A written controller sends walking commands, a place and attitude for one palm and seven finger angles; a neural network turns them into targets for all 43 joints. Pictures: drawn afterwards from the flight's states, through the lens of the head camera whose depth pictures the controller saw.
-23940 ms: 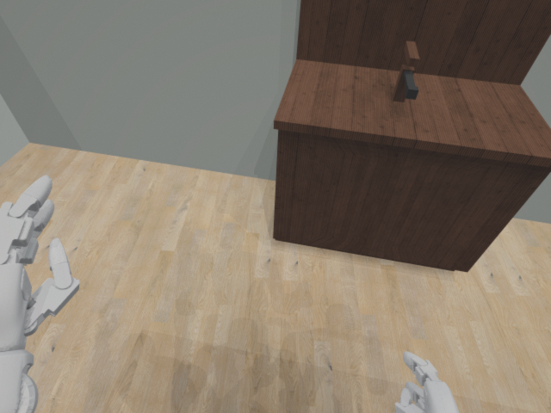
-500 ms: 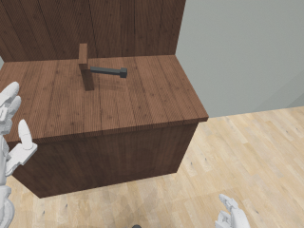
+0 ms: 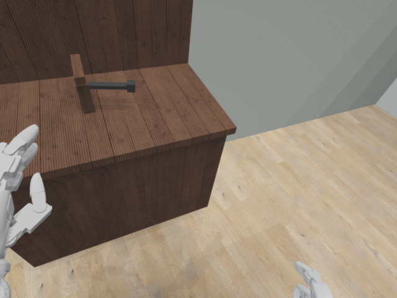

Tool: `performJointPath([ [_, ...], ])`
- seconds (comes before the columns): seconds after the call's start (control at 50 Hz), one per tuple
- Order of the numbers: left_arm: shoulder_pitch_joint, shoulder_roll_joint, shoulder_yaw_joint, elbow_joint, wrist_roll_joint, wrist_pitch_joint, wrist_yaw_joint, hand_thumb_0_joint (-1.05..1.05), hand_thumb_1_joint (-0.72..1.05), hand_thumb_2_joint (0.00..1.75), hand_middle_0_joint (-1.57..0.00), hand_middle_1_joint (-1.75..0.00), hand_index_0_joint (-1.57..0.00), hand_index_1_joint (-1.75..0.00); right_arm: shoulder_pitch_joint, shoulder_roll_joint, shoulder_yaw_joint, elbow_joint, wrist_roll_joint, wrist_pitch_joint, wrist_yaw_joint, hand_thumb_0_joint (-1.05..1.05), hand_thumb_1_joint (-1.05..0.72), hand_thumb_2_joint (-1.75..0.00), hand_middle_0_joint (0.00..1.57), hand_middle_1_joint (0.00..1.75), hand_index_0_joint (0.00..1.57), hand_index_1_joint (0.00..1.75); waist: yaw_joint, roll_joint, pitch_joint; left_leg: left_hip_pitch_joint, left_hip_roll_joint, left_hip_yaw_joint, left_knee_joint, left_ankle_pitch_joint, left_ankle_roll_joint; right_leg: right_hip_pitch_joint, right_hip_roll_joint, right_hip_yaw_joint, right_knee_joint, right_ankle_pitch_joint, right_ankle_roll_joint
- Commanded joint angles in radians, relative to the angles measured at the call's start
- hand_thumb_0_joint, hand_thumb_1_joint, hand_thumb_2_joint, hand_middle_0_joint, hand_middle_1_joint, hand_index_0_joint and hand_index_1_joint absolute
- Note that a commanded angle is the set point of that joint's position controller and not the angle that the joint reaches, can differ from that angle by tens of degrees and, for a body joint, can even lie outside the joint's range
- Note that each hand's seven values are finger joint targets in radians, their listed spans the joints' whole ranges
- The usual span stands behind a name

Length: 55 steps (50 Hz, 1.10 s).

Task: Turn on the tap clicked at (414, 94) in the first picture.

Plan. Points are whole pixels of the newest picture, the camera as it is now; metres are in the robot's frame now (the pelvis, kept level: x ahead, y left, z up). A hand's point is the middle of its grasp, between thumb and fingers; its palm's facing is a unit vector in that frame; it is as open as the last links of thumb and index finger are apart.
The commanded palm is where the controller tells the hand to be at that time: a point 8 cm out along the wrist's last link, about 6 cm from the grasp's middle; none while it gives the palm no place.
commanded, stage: stop stepping back and stand still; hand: left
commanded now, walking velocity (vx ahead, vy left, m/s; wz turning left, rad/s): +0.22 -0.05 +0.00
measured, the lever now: (131, 86) +0.72 +0.23 +0.02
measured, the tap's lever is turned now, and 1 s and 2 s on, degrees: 74 74 74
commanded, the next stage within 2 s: stand and check the lever's angle in 1.02 s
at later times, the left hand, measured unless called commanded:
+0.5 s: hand out of the picture +0.12 +0.28 +0.16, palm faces +0.48 -0.78 -0.40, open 7.4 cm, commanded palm +0.06 +0.31 +0.16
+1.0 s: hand out of the picture +0.14 +0.30 +0.15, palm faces +0.47 -0.80 -0.37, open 7.4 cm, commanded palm +0.08 +0.34 +0.16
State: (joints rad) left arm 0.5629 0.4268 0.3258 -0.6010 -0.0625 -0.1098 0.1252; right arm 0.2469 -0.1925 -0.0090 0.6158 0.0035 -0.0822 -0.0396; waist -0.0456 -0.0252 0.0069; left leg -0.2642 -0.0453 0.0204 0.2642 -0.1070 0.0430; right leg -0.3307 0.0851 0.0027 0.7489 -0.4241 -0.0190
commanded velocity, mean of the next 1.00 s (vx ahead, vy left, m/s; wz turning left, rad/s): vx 0.08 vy -0.02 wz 0.00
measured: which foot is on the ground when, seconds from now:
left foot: down 0.00-0.08, up 0.10-0.24, down 0.26-1.00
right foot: up 0.00-0.08, down 0.10-1.00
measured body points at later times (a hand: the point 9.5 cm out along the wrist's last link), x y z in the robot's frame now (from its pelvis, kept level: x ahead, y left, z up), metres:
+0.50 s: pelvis -0.07 +0.01 -0.02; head -0.10 +0.01 +0.42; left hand +0.09 +0.31 +0.18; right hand +0.09 -0.18 -0.12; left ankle -0.05 +0.14 -0.74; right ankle -0.04 -0.06 -0.76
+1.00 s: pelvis -0.05 +0.04 -0.02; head -0.04 +0.04 +0.43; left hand +0.11 +0.34 +0.17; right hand +0.16 -0.16 -0.09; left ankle -0.04 +0.17 -0.75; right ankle -0.04 -0.06 -0.75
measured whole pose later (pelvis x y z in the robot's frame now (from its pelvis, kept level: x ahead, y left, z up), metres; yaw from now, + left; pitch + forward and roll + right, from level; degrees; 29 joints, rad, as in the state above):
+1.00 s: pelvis -0.05 +0.04 -0.02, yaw +6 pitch -2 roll -1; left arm 0.47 0.35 0.31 -0.47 -0.06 -0.13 0.14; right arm 0.16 -0.19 0.00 0.61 0.01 -0.09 -0.06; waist 0.01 0.03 0.03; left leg -0.23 0.04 0.03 0.51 -0.25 -0.01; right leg -0.17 0.02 -0.04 0.47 -0.27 -0.02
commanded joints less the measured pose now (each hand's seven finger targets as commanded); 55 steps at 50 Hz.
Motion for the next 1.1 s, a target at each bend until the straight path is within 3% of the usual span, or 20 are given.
performJointPath([
  [0.0,-0.077,0.126,0.106,-0.135,0.019,-0.027,0.041,0.0,0.9,0.9,-0.2,-0.3,-0.2,-0.3,-0.127,-0.123,-0.038,-0.118,-0.01,-0.042,-0.033,0.0,-0.9,-0.9,0.2,0.3,0.2,0.3,0.07,0.23,-0.114,-0.072,0.125,-0.129,-0.212,-0.467,-0.132,0.335,0.038,-0.087,-0.338,0.017,-0.022],
  [0.04,-0.138,0.151,0.099,-0.102,0.035,-0.026,0.025,0.0,0.9,0.9,-0.2,-0.3,-0.2,-0.3,-0.091,-0.127,-0.052,-0.096,-0.012,-0.024,-0.034,0.0,-0.9,-0.9,0.2,0.3,0.2,0.3,0.045,-0.031,-0.135,0.064,0.018,-0.009,0.231,-0.333,-0.098,0.162,-0.144,0.047,-0.516,0.066,-0.089],
  [0.06,-0.182,0.132,0.074,-0.12,0.028,-0.032,0.01,0.0,0.9,0.9,-0.2,-0.3,-0.2,-0.3,-0.098,-0.134,-0.056,-0.099,-0.007,-0.018,-0.03,0.0,-0.9,-0.9,0.2,0.3,0.2,0.3,0.033,-0.094,-0.125,0.132,0.008,-0.05,0.56,-0.252,-0.075,-0.072,-0.3,0.203,-0.577,-0.023,-0.159],
  [0.1,-0.297,0.14,0.096,-0.058,0.021,-0.041,0.004,0.0,0.9,0.9,-0.2,-0.3,-0.2,-0.3,-0.116,-0.126,-0.051,-0.103,0.006,-0.012,-0.022,0.0,-0.9,-0.9,0.2,0.3,0.2,0.3,0.002,-0.228,-0.062,-0.03,0.068,-0.107,0.886,-0.266,-0.067,-0.231,-0.429,0.257,-0.564,-0.108,-0.195],
  [0.14,-0.358,0.097,0.03,0.006,0.021,-0.029,-0.009,0.0,0.9,0.9,-0.2,-0.3,-0.2,-0.3,-0.118,-0.156,-0.067,-0.103,0.026,-0.018,-0.023,0.0,-0.9,-0.9,0.2,0.3,0.2,0.3,-0.006,-0.255,0.026,-0.005,0.094,-0.077,0.812,-0.269,-0.043,-0.367,-0.346,0.191,-0.576,-0.281,-0.119],
  [0.2,-0.343,0.114,0.034,-0.115,0.022,-0.046,0.028,0.0,0.9,0.9,-0.2,-0.3,-0.2,-0.3,-0.157,-0.14,-0.032,-0.111,0.011,-0.018,-0.045,0.0,-0.9,-0.9,0.2,0.3,0.2,0.3,0.007,0.154,0.033,0.076,0.102,-0.032,0.364,-0.356,-0.003,-0.272,-0.295,0.175,-0.368,-0.268,-0.132],
  [0.22,-0.323,0.12,0.055,-0.162,0.021,-0.054,0.04,0.0,0.9,0.9,-0.2,-0.3,-0.2,-0.3,-0.152,-0.154,-0.023,-0.119,0.0,-0.027,-0.05,0.0,-0.9,-0.9,0.2,0.3,0.2,0.3,0.012,0.345,0.035,0.034,0.115,-0.136,0.139,-0.511,0.025,-0.225,-0.169,0.09,-0.198,-0.25,-0.09],
  [0.24,-0.319,0.135,0.084,-0.205,0.014,-0.063,0.05,0.0,0.9,0.9,-0.2,-0.3,-0.2,-0.3,-0.141,-0.176,-0.025,-0.137,-0.002,-0.038,-0.054,0.0,-0.9,-0.9,0.2,0.3,0.2,0.3,0.01,0.522,0.054,0.022,0.264,-0.427,-0.063,-0.675,0.084,-0.25,-0.038,-0.036,0.066,-0.143,-0.023],
  [0.26,-0.306,0.166,0.124,-0.229,0.037,-0.064,0.045,0.0,0.9,0.9,-0.2,-0.3,-0.2,-0.3,-0.145,-0.153,-0.033,-0.137,-0.002,-0.043,-0.048,0.0,-0.9,-0.9,0.2,0.3,0.2,0.3,0.045,0.44,-0.042,-0.09,0.308,-0.409,-0.123,-0.621,0.119,-0.112,-0.008,-0.06,0.298,-0.08,0.003],
  [0.3,-0.284,0.153,0.12,-0.171,0.027,-0.058,0.039,0.0,0.9,0.9,-0.2,-0.3,-0.2,-0.3,-0.15,-0.116,-0.014,-0.127,-0.002,-0.065,-0.026,0.0,-0.9,-0.9,0.2,0.3,0.2,0.3,0.025,0.241,0.068,-0.193,0.344,-0.543,-0.173,-0.724,0.146,-0.143,-0.081,0.035,0.313,-0.037,0.004],
  [0.4,-0.187,0.092,0.092,-0.025,0.03,-0.042,0.035,0.0,0.9,0.9,-0.2,-0.3,-0.2,-0.3,-0.154,-0.123,-0.021,-0.122,-0.005,-0.05,-0.024,0.0,-0.9,-0.9,0.2,0.3,0.2,0.3,0.065,0.158,-0.014,-0.293,0.182,-0.178,0.078,-0.593,0.018,0.339,-0.016,-0.065,-0.295,-0.007,-0.028],
  [0.42,-0.179,0.094,0.086,-0.006,0.037,-0.045,0.027,0.0,0.9,0.9,-0.2,-0.3,-0.2,-0.3,-0.141,-0.119,-0.031,-0.121,-0.006,-0.041,-0.024,0.0,-0.9,-0.9,0.2,0.3,0.2,0.3,0.065,-0.012,-0.007,-0.343,0.106,-0.077,0.351,-0.493,-0.006,0.344,-0.108,0.095,-0.425,-0.032,-0.084],
  [0.44,-0.153,0.089,0.081,0.036,0.036,-0.038,0.015,0.0,0.9,0.9,-0.2,-0.3,-0.2,-0.3,-0.129,-0.115,-0.04,-0.126,-0.003,-0.031,-0.017,0.0,-0.9,-0.9,0.2,0.3,0.2,0.3,0.051,-0.203,-0.005,-0.378,0.044,-0.019,0.651,-0.381,-0.035,0.26,-0.33,0.461,-0.586,-0.149,-0.167],
  [0.46,-0.268,0.108,0.084,-0.064,0.02,-0.062,0.012,0.0,0.9,0.9,-0.2,-0.3,-0.2,-0.3,-0.133,-0.112,-0.035,-0.127,0.003,-0.038,-0.016,0.0,-0.9,-0.9,0.2,0.3,0.2,0.3,0.035,-0.189,-0.009,-0.357,0.072,-0.034,0.808,-0.305,-0.051,0.17,-0.395,0.509,-0.621,-0.105,-0.189],
  [0.5,-0.254,0.101,0.085,-0.013,0.017,-0.069,0.017,0.0,0.9,0.9,-0.2,-0.3,-0.2,-0.3,-0.103,-0.117,-0.038,-0.1,0.01,-0.059,-0.017,0.0,-0.9,-0.9,0.2,0.3,0.2,0.3,0.017,-0.079,-0.013,-0.303,0.106,-0.064,0.78,-0.283,-0.046,0.096,-0.37,0.396,-0.574,-0.076,-0.187],
  [0.6,-0.255,0.11,0.1,-0.087,0.011,-0.083,0.047,0.0,0.9,0.9,-0.2,-0.3,-0.2,-0.3,-0.146,-0.105,-0.019,-0.113,0.0,-0.07,-0.047,0.0,-0.9,-0.9,0.2,0.3,0.2,0.3,0.036,0.018,-0.074,0.086,0.077,0.027,0.253,-0.167,-0.025,0.048,-0.25,0.129,-0.394,0.077,-0.098],
  [0.66,-0.233,0.103,0.106,-0.122,0.004,-0.084,0.051,0.0,0.9,0.9,-0.2,-0.3,-0.2,-0.3,-0.164,-0.154,-0.036,-0.145,0.009,-0.066,-0.05,0.0,-0.9,-0.9,0.2,0.3,0.2,0.3,0.057,0.18,-0.045,0.072,0.239,-0.249,0.074,-0.156,0.041,0.035,-0.093,0.02,-0.228,0.135,0.007],
  [0.72,-0.198,0.1,0.12,-0.087,0.019,-0.082,0.044,0.0,0.9,0.9,-0.2,-0.3,-0.2,-0.3,-0.172,-0.122,-0.025,-0.137,0.011,-0.068,-0.046,0.0,-0.9,-0.9,0.2,0.3,0.2,0.3,0.051,0.141,-0.002,-0.058,0.182,-0.18,0.054,-0.265,0.017,0.138,-0.081,0.008,-0.291,0.158,0.017],
  [0.84,-0.147,0.08,0.098,-0.075,0.009,-0.083,0.039,0.0,0.9,0.9,-0.2,-0.3,-0.2,-0.3,-0.155,-0.131,-0.044,-0.142,0.011,-0.075,-0.031,0.0,-0.9,-0.9,0.2,0.3,0.2,0.3,0.044,0.074,-0.134,0.09,0.13,-0.064,0.214,0.163,-0.027,0.207,-0.157,0.081,-0.326,0.502,-0.007],
  [1.08,-0.173,0.092,0.102,-0.065,0.0,-0.069,0.039,0.0,0.9,0.9,-0.2,-0.3,-0.2,-0.3,-0.179,-0.121,-0.031,-0.167,0.006,-0.04,-0.039,0.0,-0.9,-0.9,0.2,0.3,0.2,0.3,0.054,0.064,-0.106,0.092,0.119,-0.069,0.151,0.079,-0.028,0.191,-0.133,0.06,-0.394,0.398,0.003],
])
